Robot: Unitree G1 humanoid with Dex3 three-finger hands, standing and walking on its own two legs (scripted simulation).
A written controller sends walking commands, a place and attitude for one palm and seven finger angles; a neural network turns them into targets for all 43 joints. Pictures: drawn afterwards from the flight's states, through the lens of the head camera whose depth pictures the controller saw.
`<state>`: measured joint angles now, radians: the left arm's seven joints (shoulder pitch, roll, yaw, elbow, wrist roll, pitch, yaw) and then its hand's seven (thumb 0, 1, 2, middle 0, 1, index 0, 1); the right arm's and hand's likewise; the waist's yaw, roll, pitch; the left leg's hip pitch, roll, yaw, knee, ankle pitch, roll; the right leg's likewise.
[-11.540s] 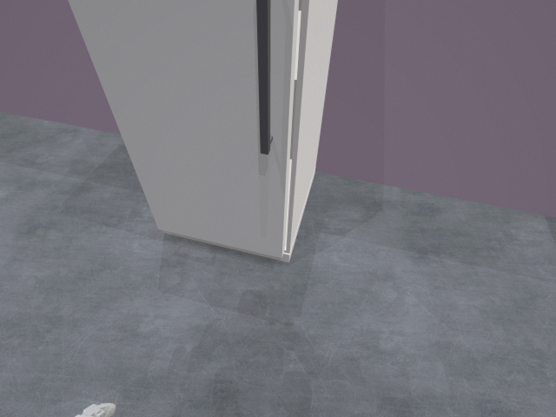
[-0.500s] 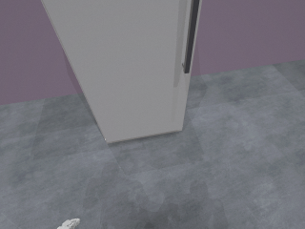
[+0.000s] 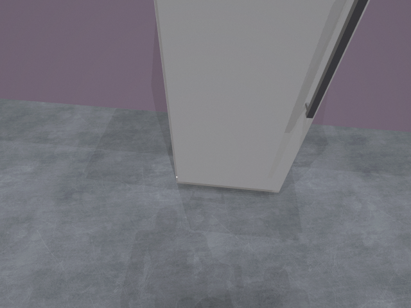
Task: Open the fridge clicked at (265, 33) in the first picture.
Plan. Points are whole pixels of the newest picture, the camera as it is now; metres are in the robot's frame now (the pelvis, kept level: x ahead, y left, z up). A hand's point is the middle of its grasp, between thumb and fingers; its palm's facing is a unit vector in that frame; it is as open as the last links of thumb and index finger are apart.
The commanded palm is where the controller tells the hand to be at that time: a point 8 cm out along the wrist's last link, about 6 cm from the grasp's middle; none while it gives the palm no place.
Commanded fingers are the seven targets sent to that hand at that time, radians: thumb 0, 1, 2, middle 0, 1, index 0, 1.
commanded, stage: take the last steps up to it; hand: right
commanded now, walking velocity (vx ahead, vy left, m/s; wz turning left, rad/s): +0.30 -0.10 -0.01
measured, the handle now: (335, 47) +0.78 -0.28 +0.14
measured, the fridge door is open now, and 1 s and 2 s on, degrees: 0 0 0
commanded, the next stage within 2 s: come to a stop and stand still in 0.76 s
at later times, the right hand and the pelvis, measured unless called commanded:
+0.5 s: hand out of the picture +0.01 -0.20 -0.18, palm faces +0.14 +0.98 -0.16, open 7.4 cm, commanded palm none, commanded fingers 0.00 -0.90 -0.90 0.20 0.30 0.20 0.30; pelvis +0.12 -0.05 -0.01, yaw -2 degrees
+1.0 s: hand (314, 224) +0.38 -0.26 -0.16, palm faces -0.02 +0.97 -0.24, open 7.4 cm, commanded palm none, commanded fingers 0.00 -0.90 -0.90 0.20 0.30 0.20 0.30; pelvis +0.27 -0.08 -0.01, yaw +1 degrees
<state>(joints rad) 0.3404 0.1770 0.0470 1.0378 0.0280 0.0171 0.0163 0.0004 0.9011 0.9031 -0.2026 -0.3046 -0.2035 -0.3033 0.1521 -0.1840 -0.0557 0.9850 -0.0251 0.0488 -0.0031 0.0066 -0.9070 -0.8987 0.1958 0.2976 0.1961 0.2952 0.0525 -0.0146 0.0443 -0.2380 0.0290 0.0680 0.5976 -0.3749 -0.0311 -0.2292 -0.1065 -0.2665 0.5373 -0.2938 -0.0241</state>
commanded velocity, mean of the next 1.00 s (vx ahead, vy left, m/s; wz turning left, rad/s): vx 0.16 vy -0.05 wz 0.02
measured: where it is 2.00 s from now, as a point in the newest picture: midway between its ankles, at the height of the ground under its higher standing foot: outside the picture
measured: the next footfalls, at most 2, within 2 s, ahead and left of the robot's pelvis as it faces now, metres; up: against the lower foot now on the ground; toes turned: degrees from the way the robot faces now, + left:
left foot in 0.02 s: +0.02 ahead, +0.12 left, +0.00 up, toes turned +5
right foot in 0.52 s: +0.24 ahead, -0.17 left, +0.00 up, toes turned -11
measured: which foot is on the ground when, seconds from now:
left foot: up 0.00-0.00, down 0.02-0.52, up 0.54-0.96, down 0.98-1.00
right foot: down 0.00-0.02, up 0.04-0.50, down 0.52-1.00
